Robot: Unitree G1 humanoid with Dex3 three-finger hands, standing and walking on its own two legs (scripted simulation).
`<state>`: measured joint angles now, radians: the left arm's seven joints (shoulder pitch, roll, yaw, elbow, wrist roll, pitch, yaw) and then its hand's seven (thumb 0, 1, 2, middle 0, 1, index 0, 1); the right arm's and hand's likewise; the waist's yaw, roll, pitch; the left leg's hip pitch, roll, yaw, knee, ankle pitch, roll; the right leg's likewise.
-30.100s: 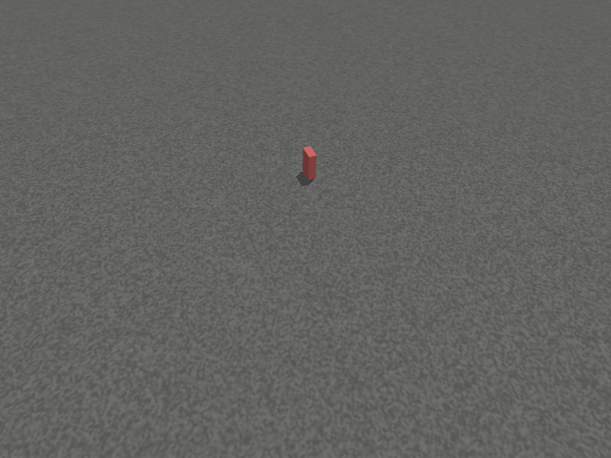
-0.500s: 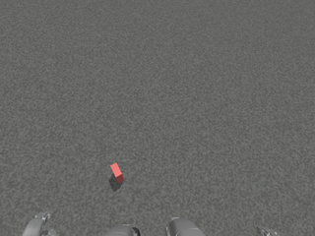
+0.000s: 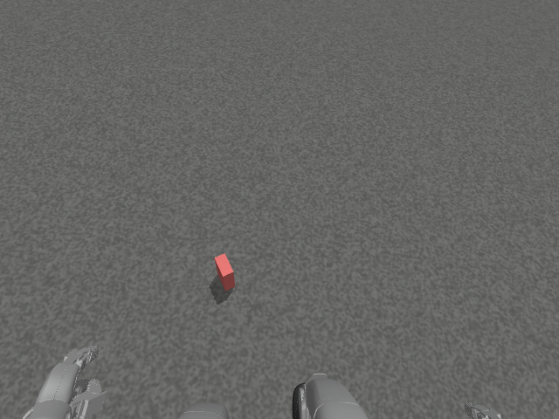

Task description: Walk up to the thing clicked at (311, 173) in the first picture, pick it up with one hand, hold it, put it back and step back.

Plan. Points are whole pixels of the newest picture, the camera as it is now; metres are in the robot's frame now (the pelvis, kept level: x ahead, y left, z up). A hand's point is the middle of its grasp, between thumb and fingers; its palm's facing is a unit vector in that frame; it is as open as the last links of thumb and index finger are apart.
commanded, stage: step back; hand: left
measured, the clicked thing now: (225, 272) +0.57 +0.16 -0.68
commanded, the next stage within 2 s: none
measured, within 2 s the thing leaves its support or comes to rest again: neither
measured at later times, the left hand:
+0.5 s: hand out of the picture -0.07 +0.22 -0.13, palm faces -0.06 -0.91 -0.40, open 7.4 cm
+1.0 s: hand out of the picture -0.22 +0.21 -0.15, palm faces -0.02 -0.94 -0.35, open 7.4 cm
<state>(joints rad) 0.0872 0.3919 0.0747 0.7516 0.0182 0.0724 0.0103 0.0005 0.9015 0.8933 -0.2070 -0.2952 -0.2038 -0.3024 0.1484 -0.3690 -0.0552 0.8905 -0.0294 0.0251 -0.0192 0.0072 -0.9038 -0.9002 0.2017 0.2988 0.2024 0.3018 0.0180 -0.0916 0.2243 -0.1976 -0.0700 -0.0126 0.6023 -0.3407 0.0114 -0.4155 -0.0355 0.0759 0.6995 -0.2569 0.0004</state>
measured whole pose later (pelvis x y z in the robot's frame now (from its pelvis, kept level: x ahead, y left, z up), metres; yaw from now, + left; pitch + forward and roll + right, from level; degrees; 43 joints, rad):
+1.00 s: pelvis -0.32 -0.06 +0.01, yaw -2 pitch -1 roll -2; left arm 0.17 0.41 0.08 0.79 0.02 0.08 0.01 0.00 0.90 0.89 -0.21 -0.30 -0.20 -0.30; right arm 0.14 -0.37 -0.04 0.81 -0.04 0.02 -0.02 0.01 -0.90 -0.90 0.21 0.30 0.21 0.30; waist 0.02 -0.05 0.17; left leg -0.36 0.04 -0.01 0.58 -0.20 0.02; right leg -0.39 0.07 0.15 1.12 -0.50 0.04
